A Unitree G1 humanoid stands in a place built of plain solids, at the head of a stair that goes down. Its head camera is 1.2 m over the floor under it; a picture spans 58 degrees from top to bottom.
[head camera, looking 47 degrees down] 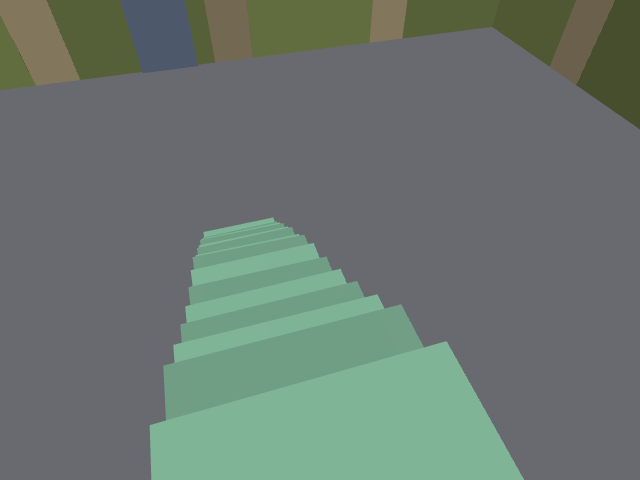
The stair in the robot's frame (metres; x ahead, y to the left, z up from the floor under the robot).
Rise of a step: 0.19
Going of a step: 0.25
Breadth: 0.89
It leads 17 degrees to the left of straight ahead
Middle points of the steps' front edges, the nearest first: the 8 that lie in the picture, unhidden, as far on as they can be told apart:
0.56 0.03 0.00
0.83 0.11 -0.19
1.02 0.17 -0.38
1.24 0.24 -0.57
1.47 0.31 -0.76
1.74 0.39 -0.95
2.03 0.47 -1.15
2.30 0.55 -1.34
